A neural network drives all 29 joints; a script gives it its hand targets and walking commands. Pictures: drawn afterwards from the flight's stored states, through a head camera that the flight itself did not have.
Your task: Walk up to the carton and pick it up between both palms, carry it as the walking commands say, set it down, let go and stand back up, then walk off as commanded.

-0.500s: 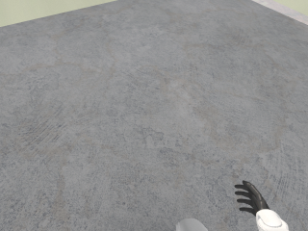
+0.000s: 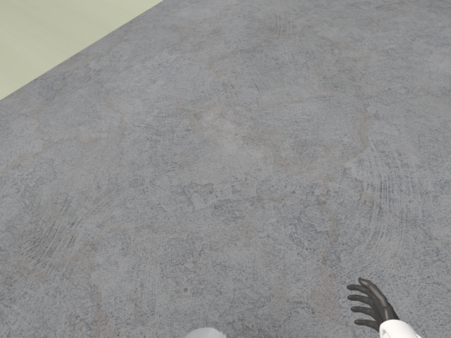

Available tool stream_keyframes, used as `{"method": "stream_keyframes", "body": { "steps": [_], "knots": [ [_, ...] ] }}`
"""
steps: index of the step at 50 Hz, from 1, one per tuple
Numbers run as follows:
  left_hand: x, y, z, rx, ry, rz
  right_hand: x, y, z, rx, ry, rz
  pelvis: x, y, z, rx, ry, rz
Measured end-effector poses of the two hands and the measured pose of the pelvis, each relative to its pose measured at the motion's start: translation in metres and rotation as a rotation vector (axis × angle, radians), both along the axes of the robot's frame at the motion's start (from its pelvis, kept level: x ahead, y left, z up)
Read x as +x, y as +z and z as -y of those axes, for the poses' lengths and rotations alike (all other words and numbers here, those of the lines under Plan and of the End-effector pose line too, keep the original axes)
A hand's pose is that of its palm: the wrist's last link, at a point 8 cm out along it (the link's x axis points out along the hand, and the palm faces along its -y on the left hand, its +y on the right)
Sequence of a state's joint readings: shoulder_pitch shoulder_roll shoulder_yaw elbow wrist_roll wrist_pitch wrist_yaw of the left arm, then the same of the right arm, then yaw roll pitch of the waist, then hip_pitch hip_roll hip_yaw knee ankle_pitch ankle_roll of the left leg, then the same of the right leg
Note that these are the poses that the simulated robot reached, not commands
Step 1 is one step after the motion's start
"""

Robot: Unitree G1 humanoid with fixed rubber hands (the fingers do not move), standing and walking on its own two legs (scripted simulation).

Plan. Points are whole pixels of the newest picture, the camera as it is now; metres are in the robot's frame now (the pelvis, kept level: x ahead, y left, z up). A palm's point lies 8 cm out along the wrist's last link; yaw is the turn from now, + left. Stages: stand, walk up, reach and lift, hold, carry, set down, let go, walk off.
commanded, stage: walk off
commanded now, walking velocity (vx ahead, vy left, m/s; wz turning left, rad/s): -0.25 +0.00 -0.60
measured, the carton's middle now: out of the picture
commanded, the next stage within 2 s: stand in 0.28 s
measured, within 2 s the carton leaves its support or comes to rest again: neither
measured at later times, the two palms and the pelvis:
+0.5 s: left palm out of the picture -0.02 +0.28 -0.12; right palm out of the picture -0.01 -0.25 -0.05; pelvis -0.14 +0.04 +0.00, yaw -16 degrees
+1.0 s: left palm out of the picture -0.02 +0.25 -0.09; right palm out of the picture -0.17 -0.25 -0.10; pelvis -0.20 +0.03 +0.00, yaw -23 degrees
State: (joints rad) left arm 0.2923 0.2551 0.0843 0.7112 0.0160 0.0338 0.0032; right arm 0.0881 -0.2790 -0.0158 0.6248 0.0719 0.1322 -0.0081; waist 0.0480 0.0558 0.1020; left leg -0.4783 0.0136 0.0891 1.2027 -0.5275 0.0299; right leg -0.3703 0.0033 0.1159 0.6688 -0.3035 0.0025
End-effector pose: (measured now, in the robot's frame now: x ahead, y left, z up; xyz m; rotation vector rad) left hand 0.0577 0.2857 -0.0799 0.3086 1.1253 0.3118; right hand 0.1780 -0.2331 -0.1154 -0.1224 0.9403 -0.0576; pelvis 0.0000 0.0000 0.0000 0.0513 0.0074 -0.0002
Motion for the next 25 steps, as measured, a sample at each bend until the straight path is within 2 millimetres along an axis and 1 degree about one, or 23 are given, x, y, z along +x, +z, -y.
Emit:
{"method": "stream_keyframes", "body": {
  "steps": [3, 7, 9, 11, 14, 16, 19, 22, 25],
  "knots": [
    [-0.012, -0.005, 0.002, -0.023, -0.018, -0.008, -0.018, 0.004, 0.002, -0.024, -0.005, -0.017, -0.018, 0.002, -0.002, -0.014, -0.007, -0.038],
    [-0.046, -0.023, 0.001, -0.076, -0.029, -0.068, -0.044, 0.012, 0.002, -0.074, -0.008, -0.025, -0.047, 0.003, -0.01, -0.032, -0.024, -0.051],
    [-0.063, -0.036, 0.0, -0.109, -0.033, -0.09, -0.062, 0.015, 0.001, -0.107, -0.012, -0.034, -0.063, 0.0, -0.016, -0.047, -0.03, -0.046],
    [-0.077, -0.05, -0.002, -0.144, -0.042, -0.096, -0.084, 0.017, 0.0, -0.14, -0.023, -0.051, -0.078, -0.005, -0.023, -0.059, -0.04, -0.024],
    [-0.09, -0.056, -0.001, -0.18, -0.074, -0.104, -0.115, 0.033, 0.004, -0.179, -0.078, -0.062, -0.094, 0.0, -0.03, -0.072, -0.096, 0.007],
    [-0.093, -0.054, -0.003, -0.189, -0.102, -0.112, -0.128, 0.046, 0.007, -0.195, -0.122, -0.027, -0.102, 0.003, -0.035, -0.083, -0.135, 0.004],
    [-0.09, -0.051, -0.005, -0.19, -0.143, -0.095, -0.142, 0.06, 0.008, -0.204, -0.165, 0.038, -0.113, 0.006, -0.04, -0.089, -0.183, 0.003],
    [-0.084, -0.048, -0.003, -0.187, -0.192, -0.065, -0.16, 0.067, 0.012, -0.204, -0.212, 0.092, -0.125, 0.005, -0.043, -0.086, -0.232, 0.01],
    [-0.079, -0.045, 0.003, -0.177, -0.246, -0.043, -0.186, 0.069, 0.019, -0.198, -0.267, 0.12, -0.137, 0.004, -0.042, -0.076, -0.285, 0.016]
  ]
}}
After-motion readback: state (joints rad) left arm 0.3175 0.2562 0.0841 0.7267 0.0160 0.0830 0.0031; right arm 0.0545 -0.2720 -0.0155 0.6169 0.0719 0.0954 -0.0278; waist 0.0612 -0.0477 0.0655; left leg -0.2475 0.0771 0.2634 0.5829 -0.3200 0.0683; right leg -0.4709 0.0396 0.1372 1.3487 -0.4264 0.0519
